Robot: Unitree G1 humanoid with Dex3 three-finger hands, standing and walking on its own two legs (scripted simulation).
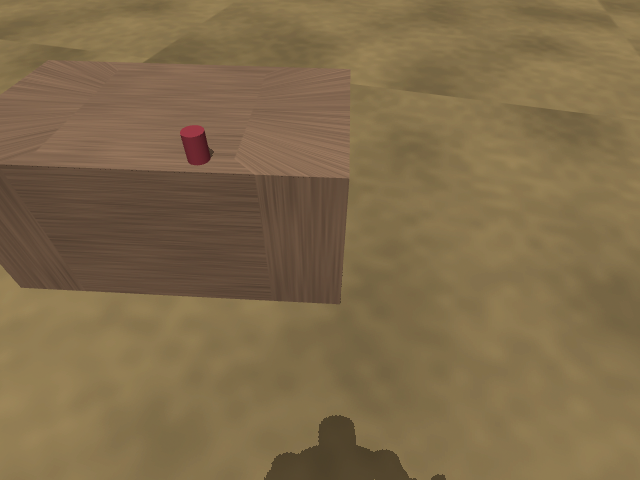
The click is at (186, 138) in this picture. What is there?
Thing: squat round
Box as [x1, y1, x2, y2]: [180, 125, 210, 164]
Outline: 181,129 180,134 188,162 191,164 205,163 208,161 210,157 203,128 198,125 190,125
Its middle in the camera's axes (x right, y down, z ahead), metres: -0.35 -0.27 +1.11
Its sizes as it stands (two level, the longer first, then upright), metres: 0.066 0.066 0.091
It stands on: a support 0.60 m high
